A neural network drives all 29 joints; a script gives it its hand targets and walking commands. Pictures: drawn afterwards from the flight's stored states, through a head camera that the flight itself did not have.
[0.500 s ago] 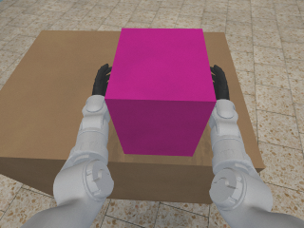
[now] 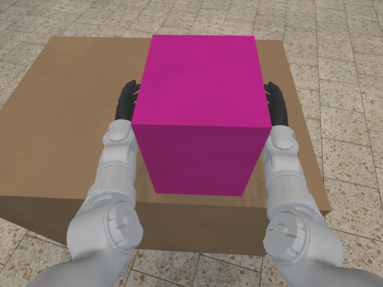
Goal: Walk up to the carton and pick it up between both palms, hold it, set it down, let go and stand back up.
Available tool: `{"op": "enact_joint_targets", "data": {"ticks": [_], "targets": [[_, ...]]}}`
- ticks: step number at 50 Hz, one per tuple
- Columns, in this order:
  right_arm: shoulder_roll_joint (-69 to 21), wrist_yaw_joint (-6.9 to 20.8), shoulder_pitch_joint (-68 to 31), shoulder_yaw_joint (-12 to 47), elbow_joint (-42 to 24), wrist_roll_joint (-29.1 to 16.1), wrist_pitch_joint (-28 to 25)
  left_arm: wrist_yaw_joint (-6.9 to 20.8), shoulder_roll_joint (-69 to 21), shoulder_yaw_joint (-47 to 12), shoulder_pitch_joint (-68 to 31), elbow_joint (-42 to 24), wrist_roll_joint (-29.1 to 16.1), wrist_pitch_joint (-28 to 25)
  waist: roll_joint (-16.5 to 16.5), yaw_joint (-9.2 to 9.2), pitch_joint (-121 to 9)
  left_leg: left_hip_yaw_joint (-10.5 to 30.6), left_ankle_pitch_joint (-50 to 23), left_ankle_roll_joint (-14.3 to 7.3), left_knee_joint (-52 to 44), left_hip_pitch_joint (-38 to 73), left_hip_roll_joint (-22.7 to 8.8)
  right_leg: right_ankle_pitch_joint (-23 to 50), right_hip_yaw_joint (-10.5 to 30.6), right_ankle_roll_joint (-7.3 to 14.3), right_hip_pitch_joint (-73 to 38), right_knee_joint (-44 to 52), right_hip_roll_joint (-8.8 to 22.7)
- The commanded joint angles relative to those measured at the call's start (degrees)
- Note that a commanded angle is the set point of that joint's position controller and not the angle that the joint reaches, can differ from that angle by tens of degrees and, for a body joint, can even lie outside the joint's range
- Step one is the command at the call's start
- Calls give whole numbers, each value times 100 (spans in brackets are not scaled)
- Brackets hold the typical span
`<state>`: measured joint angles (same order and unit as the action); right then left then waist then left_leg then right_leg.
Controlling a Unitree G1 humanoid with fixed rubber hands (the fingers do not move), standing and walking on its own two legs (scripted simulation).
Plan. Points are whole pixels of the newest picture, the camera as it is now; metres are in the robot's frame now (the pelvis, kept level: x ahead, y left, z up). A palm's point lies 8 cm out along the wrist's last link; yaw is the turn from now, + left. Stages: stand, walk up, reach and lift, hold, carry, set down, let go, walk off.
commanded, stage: reach and lift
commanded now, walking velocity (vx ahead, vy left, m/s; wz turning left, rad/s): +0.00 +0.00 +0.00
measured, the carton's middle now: (200, 121) +0.48 +0.00 +0.04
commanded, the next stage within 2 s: none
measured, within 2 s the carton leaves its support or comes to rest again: leaves its support in 0.92 s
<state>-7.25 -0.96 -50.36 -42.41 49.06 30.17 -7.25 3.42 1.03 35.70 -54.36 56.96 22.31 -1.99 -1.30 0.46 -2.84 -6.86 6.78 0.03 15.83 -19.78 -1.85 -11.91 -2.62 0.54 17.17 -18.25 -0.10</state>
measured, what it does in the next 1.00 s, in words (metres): stands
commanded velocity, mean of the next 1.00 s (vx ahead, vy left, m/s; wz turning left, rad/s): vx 0.00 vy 0.00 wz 0.00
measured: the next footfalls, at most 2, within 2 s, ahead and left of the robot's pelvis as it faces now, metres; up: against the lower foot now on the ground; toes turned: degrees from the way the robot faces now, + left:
none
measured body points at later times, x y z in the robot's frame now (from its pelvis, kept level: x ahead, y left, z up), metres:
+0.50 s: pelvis -0.01 +0.00 +0.00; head +0.06 +0.01 +0.45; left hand +0.45 +0.16 +0.09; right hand +0.44 -0.15 +0.09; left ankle +0.00 +0.12 -0.75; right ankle -0.05 -0.10 -0.75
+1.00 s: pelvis -0.02 +0.01 +0.00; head +0.00 +0.02 +0.45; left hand +0.41 +0.17 +0.10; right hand +0.40 -0.15 +0.10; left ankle +0.00 +0.12 -0.75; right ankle -0.05 -0.10 -0.75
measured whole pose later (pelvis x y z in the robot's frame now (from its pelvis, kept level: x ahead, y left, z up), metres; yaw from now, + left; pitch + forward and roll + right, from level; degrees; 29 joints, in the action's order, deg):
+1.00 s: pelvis -0.02 +0.01 +0.00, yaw +0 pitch +6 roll +0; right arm -0.2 -4.9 -47.7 -27.9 61.0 14.4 -7.8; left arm -2.9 2.8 23.0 -50.1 59.6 12.7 1.2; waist -1.3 0.5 -5.0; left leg -6.3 5.7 -0.2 16.3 -16.8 -2.1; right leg -9.5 -3.5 0.7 12.8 -16.0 -0.4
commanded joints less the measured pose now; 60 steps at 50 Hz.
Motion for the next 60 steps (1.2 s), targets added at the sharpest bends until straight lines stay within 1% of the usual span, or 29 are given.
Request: {"op": "enact_joint_targets", "data": {"ticks": [1, 4, 9, 10, 11, 13, 14, 16, 19, 21, 22, 23, 24, 28, 30, 31, 35, 36, 37, 40, 41, 43, 44, 46, 50, 51, 56, 59, 60], "targets": [[-2607, 680, -2351, 1667, 483, 177, -80, 328, -2158, -1155, -2726, 85, 113, -95, 166, -51, -2802, -81, -2696, -151, 593, 2692, -11, 2834, -452, -609, -178, -151, 38], [-2643, 670, -2409, 1744, 382, 122, -95, 337, -2138, -1120, -2747, 154, 107, -72, 87, -100, -2894, -146, -2559, -166, 560, 2568, 8, 2887, -405, -591, -377, -150, 42], [-2643, 647, -2371, 1755, 549, 151, -192, 295, -2158, -1180, -2826, 166, 86, -197, 85, -30, -2996, -105, -2560, -150, 544, 2456, -2, 3073, -404, -574, -542, -189, 44], [-2687, 639, -2583, 1799, 339, 145, -296, 293, -2226, -1284, -2981, 38, 10, -277, 100, -64, -3315, -126, -2614, -124, 549, 2391, -3, 3214, -422, -576, -571, -237, 42], [-2677, 657, -2638, 1797, 426, 148, -396, 245, -2349, -1380, -3077, -23, -16, -358, 230, -51, -3470, -78, -2888, -47, 605, 2567, -53, 3227, -485, -559, -388, -276, 4], [-2655, 662, -2528, 1856, 652, 123, -428, 186, -2312, -1377, -2985, 101, 21, -385, 298, -67, -3278, -35, -3191, -35, 721, 2947, -92, 3019, -489, -492, -143, -163, -14], [-2616, 663, -2699, 1862, 545, 104, -481, 168, -2382, -1426, -3050, -4, -4, -396, 295, -101, -3454, -29, -3371, -18, 772, 3100, -114, 2918, -525, -464, 25, -139, -52], [-2568, 630, -2714, 1926, 514, 57, -487, 189, -2302, -1432, -3046, 128, 5, -374, 128, -81, -3501, -128, -2833, -80, 641, 2508, -18, 3193, -388, -451, -658, -137, -3], [-2551, 633, -2817, 2063, 572, -53, -488, 209, -2261, -1441, -3116, 182, -27, -346, 46, -91, -3327, -116, -2262, -95, 362, 1956, 29, 3573, -331, -552, -1242, -285, 71], [-2570, 636, -2881, 2094, 656, -126, -609, 158, -2434, -1718, -3336, -80, -170, -440, 196, -38, -3655, -66, -2583, 29, 420, 2249, -31, 3516, -422, -515, -996, -291, 12], [-2537, 626, -2765, 2061, 854, -149, -604, 128, -2436, -1765, -3268, 53, -179, -410, 256, 38, -3498, -25, -2711, 72, 515, 2560, -46, 3261, -430, -465, -738, -169, -18], [-2492, 626, -2801, 2117, 836, -203, -600, 109, -2430, -1761, -3205, 51, -182, -375, 248, -24, -3533, -37, -2818, 81, 577, 2708, -51, 3110, -440, -421, -622, -94, -56], [-2437, 627, -2885, 2123, 849, -237, -628, 90, -2437, -1793, -3308, -26, -204, -375, 208, 2, -3615, -53, -2827, 101, 578, 2636, -50, 3204, -433, -394, -718, -91, -69], [-2438, 599, -2876, 2281, 994, -411, -557, 120, -2413, -1894, -3236, 96, -291, -277, 97, 26, -3489, -35, -2230, 35, 395, 2112, 32, 3520, -353, -475, -1289, -197, 9], [-2450, 592, -3053, 2352, 919, -470, -674, 104, -2472, -2044, -3424, -1, -417, -354, 100, 51, -3694, -24, -2287, 83, 409, 2106, 26, 3705, -364, -481, -1329, -234, -5], [-2441, 595, -3113, 2384, 925, -487, -744, 85, -2546, -2127, -3523, -103, -455, -419, 229, 29, -3853, -19, -2487, 130, 457, 2204, 5, 3736, -382, -459, -1243, -258, -16], [-2459, 550, -3116, 2724, 840, -746, -590, 109, -2374, -2050, -3303, 68, -436, -282, 38, -78, -3530, -59, -1923, -4, 319, 1825, 108, 3800, -242, -493, -1731, -238, 37], [-2478, 531, -3279, 2775, 663, -789, -606, 117, -2437, -2164, -3396, -15, -534, -269, 22, -65, -3700, -63, -1760, -6, 264, 1647, 134, 3843, -212, -501, -1896, -272, 50], [-2481, 521, -3162, 2805, 775, -841, -547, 131, -2410, -2165, -3327, 39, -550, -214, 22, -23, -3544, -39, -1772, -3, 238, 1641, 134, 3965, -206, -523, -1981, -290, 49], [-2435, 509, -3362, 2878, 682, -970, -577, 108, -2524, -2398, -3641, -245, -721, -228, 85, 22, -3861, -4, -1924, 86, 304, 1964, 106, 3681, -258, -460, -1778, -222, -7], [-2439, 520, -3482, 2975, 544, -1027, -618, 78, -2573, -2479, -3688, -357, -774, -235, 140, -59, -4126, 2, -2162, 124, 386, 2102, 90, 3704, -282, -427, -1694, -234, -44], [-2432, 510, -3535, 3095, 513, -1183, -619, 50, -2644, -2616, -3697, -433, -862, -207, 191, -45, -4072, 27, -2372, 178, 484, 2226, 76, 3733, -264, -396, -1606, -215, -64], [-2409, 495, -3718, 3034, 525, -1170, -647, 57, -2634, -2630, -3924, -404, -902, -220, 200, -5, -4100, 17, -2243, 175, 469, 2138, 93, 3662, -265, -398, -1580, -188, -40], [-2442, 482, -3743, 3169, 557, -1329, -530, 59, -2589, -2648, -3966, -475, -969, -154, 73, -55, -3941, 24, -2000, 104, 397, 2067, 116, 3585, -199, -436, -1749, -185, -29], [-2415, 489, -3998, 3155, 460, -1544, -402, 6, -2792, -2863, -4279, -845, -1122, 54, 185, -13, -4047, 35, -2074, 183, 419, 2385, 109, 3139, -222, -356, -1542, -89, -100], [-2392, 485, -3965, 3273, 369, -1664, -355, -3, -2785, -2856, -4039, -771, -1126, 144, 163, -56, -3963, 54, -2084, 161, 453, 2432, 122, 3134, -206, -339, -1610, -66, -107], [-2189, 479, -4075, 2824, 559, -1716, 29, 62, -2678, -2667, -4190, -897, -1017, 642, 115, 75, -3211, 26, -1212, 120, 173, 2514, 148, 1958, -228, -317, -1380, 199, -80], [-2063, 501, -4265, 2640, 452, -1714, 169, 71, -2702, -2600, -4152, -984, -954, 959, 121, 38, -2898, 21, -1072, 120, 113, 2681, 135, 1381, -291, -266, -1175, 332, -118], [-2040, 509, -4448, 2612, 334, -1714, 138, 67, -2746, -2643, -4272, -1168, -1001, 990, 93, 38, -3061, 23, -1165, 133, 127, 2748, 130, 1406, -330, -275, -1133, 318, -138]]}}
